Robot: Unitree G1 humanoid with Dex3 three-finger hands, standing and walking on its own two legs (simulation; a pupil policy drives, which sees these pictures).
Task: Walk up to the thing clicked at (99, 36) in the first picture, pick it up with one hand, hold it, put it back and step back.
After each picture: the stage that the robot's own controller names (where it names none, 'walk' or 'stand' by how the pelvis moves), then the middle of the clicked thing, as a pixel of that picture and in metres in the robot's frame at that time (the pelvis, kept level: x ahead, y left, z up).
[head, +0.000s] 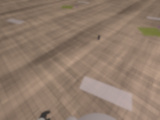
stand; (98, 37) +2.11 -0.21 -0.72
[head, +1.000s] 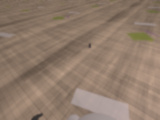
walk; (89, 45) +1.96 +0.15 -0.71
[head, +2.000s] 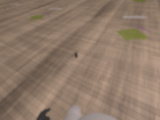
walk; (76, 55) +1.32 +0.39 -0.72
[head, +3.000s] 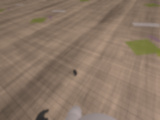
walk; (75, 72) +0.87 +0.31 -0.72
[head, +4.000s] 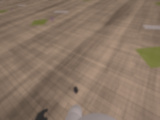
walk; (75, 89) +0.53 +0.25 -0.71
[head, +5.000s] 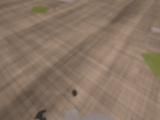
stand; (74, 93) +0.41 +0.17 -0.70
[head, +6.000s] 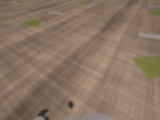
stand; (70, 104) +0.34 +0.21 -0.71
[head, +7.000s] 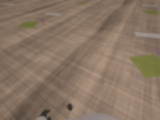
stand; (70, 107) +0.31 +0.22 -0.73
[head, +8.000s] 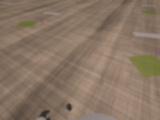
stand; (69, 107) +0.31 +0.22 -0.73
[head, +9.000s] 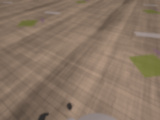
stand; (69, 106) +0.31 +0.22 -0.73
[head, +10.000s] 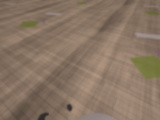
stand; (69, 107) +0.30 +0.22 -0.73
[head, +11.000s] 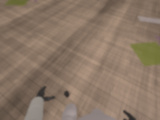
go down; (66, 94) +0.33 +0.22 -0.67
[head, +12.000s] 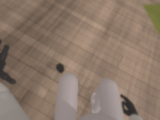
go down; (60, 68) +0.38 +0.26 -0.31
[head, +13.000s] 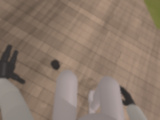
close in; (55, 65) +0.37 +0.28 -0.27
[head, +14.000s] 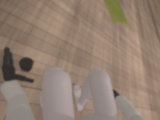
close in; (26, 65) +0.35 +0.30 -0.21
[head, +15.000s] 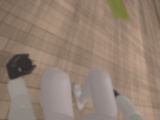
close; (25, 65) +0.35 +0.31 -0.21
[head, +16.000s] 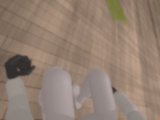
lift; (24, 65) +0.34 +0.31 -0.22
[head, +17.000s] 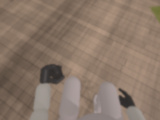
lift; (57, 74) +0.30 +0.24 -0.05
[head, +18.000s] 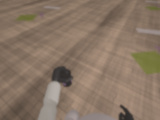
hold; (66, 78) +0.32 +0.17 +0.02
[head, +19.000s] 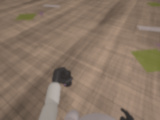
hold; (66, 78) +0.33 +0.17 +0.00
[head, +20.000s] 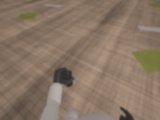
hold; (67, 79) +0.32 +0.16 +0.00
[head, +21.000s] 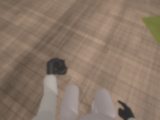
crouch; (61, 68) +0.38 +0.21 -0.08
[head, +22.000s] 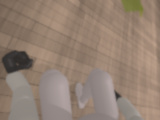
lower; (24, 61) +0.36 +0.32 -0.22
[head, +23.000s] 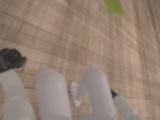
lower; (15, 59) +0.38 +0.33 -0.22
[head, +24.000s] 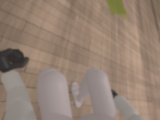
lower; (18, 59) +0.38 +0.33 -0.22
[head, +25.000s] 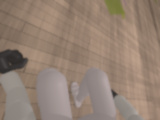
lower; (17, 60) +0.37 +0.33 -0.22
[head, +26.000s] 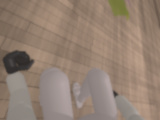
loosen; (23, 61) +0.36 +0.32 -0.22
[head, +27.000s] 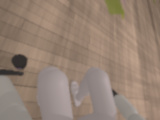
withdraw; (20, 62) +0.36 +0.31 -0.22
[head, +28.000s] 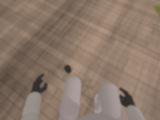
walk; (68, 69) +0.41 +0.25 -0.38
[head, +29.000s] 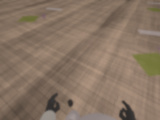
stand; (70, 103) +0.34 +0.20 -0.66
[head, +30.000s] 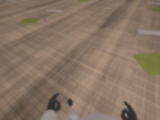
stand; (70, 102) +0.35 +0.22 -0.67
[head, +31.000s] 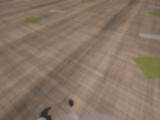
stand; (71, 103) +0.35 +0.19 -0.70
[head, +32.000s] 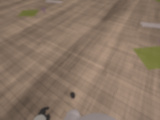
walk; (72, 95) +0.38 +0.20 -0.71
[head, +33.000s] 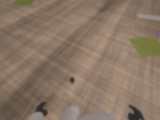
walk; (72, 80) +0.53 +0.23 -0.70
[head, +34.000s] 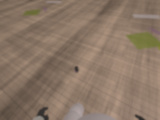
walk; (76, 69) +0.82 +0.27 -0.70
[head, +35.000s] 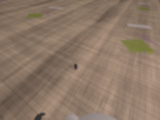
stand; (75, 66) +1.00 +0.25 -0.71
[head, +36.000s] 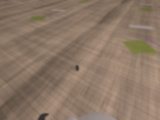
stand; (77, 68) +1.00 +0.24 -0.72
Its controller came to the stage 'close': yes
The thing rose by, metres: 0.72
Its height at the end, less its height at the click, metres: +0.00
